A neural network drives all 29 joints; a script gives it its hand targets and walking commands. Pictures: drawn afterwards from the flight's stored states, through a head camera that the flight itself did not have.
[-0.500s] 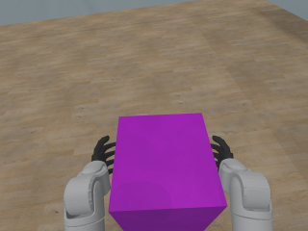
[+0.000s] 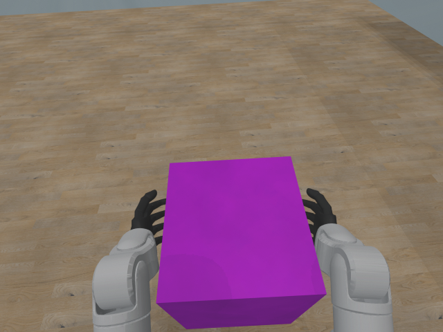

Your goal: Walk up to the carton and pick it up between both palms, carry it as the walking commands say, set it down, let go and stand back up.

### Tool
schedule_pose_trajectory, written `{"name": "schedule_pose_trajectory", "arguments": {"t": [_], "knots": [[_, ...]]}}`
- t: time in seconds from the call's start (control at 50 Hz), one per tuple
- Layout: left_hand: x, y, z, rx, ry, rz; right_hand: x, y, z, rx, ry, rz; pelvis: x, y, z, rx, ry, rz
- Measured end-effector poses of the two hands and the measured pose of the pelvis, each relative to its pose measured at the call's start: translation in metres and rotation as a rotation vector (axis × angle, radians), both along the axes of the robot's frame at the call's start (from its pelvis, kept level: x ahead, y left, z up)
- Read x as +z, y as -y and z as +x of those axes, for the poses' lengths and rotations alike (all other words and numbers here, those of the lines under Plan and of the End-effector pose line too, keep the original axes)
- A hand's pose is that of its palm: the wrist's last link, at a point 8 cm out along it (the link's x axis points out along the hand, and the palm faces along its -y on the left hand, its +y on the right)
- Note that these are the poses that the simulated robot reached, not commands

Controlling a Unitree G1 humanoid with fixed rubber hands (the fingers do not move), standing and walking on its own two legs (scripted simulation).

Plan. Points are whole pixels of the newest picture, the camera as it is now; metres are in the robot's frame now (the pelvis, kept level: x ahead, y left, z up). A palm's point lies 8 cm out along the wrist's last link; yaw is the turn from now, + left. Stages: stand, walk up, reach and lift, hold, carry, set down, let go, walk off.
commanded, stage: carry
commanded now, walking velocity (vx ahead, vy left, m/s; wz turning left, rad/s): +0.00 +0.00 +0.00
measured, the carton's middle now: (234, 249) +0.27 +0.01 +0.03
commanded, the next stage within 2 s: hold in 0.96 s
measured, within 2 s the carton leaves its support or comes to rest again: neither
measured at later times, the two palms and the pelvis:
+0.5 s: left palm (137, 231) +0.27 +0.17 +0.09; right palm (312, 227) +0.29 -0.12 +0.08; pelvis +0.01 +0.01 +0.00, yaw +0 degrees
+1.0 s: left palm (134, 229) +0.27 +0.18 +0.09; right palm (309, 224) +0.29 -0.11 +0.08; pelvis +0.01 +0.02 +0.00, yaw +0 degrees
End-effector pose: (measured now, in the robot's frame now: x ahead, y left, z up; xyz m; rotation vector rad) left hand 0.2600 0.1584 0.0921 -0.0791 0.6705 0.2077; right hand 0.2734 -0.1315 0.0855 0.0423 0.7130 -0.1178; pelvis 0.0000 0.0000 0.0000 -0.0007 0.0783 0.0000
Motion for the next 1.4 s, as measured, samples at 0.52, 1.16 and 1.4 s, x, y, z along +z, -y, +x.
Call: {"name": "schedule_pose_trajectory", "arguments": {"t": [0.52,1.16,1.4], "knots": [[-0.006,-0.016,0.012,0.006,-0.023,-0.01,-0.004,-0.016,0.014,0.006,-0.023,-0.011,0.0,-0.013,0.012,0.003,-0.017,-0.013],[-0.075,-0.015,-0.009,-0.037,-0.095,0.033,-0.08,-0.015,-0.015,0.03,-0.098,-0.037,0.004,-0.016,0.016,0.004,0.062,-0.01],[-0.045,-0.014,-0.039,-0.051,0.067,0.066,-0.052,-0.014,-0.048,0.013,0.06,-0.015,0.005,-0.021,-0.015,-0.008,0.176,0.013]]}}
